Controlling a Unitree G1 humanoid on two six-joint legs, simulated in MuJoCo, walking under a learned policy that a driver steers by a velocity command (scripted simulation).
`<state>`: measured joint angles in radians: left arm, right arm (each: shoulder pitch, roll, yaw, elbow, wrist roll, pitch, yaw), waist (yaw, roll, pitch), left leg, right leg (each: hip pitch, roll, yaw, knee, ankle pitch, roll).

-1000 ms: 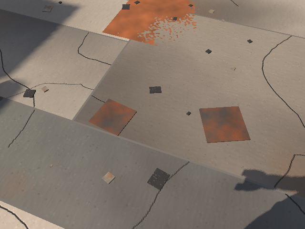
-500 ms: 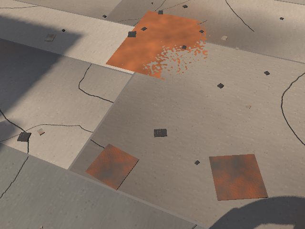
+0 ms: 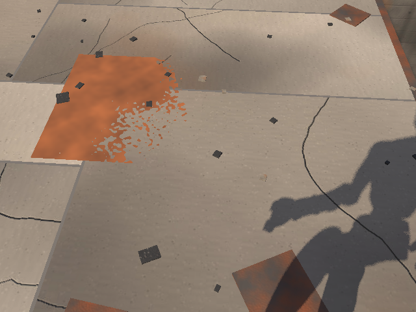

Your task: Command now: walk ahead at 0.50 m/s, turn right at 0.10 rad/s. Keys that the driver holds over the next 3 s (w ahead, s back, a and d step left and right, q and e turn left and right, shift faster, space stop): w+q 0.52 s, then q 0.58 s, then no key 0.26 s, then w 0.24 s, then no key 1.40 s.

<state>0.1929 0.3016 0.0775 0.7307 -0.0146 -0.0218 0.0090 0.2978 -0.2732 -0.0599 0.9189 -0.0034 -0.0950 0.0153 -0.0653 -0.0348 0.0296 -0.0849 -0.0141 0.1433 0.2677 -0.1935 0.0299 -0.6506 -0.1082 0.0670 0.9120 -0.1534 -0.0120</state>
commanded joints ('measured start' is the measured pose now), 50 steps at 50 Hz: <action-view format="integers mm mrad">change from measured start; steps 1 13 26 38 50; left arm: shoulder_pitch -70 186 35 38 -77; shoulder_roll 4 151 122 126 88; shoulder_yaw -13 33 34 17 11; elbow -72 4 82 29 -2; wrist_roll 8 21 23 -12 23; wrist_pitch -29 -56 -87 -55 8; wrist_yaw -19 -14 12 5 44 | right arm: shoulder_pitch -61 24 -204 -43 -145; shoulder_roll -164 -150 -39 -246 -196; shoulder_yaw -29 -16 -6 -76 -63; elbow -58 -76 -174 -258 -303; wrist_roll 20 60 24 3 14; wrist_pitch -4 1 65 66 107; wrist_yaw -5 -8 22 24 -48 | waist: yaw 27 180 101 -1 65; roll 80 -146 -5 102 136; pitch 40 -233 49 -343 -159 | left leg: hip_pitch -55 -689 -569 270 -170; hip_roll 239 72 143 333 138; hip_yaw -155 -240 -167 -676 -515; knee -159 1010 506 125 56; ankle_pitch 201 -335 217 529 117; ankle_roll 171 -8 -24 357 192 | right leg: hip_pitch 40 897 564 -29 94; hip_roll -7 -285 -159 102 92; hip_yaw -40 460 -192 24 51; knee -194 -613 -808 498 -26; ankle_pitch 130 -219 177 -465 -100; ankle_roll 7 -220 -151 70 109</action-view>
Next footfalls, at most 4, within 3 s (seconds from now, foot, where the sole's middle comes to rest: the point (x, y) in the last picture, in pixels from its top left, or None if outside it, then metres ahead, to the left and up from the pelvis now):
0.20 right None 0.28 -0.16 -0.78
0.70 left None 0.49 0.14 -0.78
1.20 right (212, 268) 0.63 -0.03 -0.78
1.52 left None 0.44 0.14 -0.78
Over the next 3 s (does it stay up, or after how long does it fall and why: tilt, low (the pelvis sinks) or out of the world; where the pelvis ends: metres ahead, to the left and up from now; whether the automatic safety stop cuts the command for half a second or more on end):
stays up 0.65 0.15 -0.01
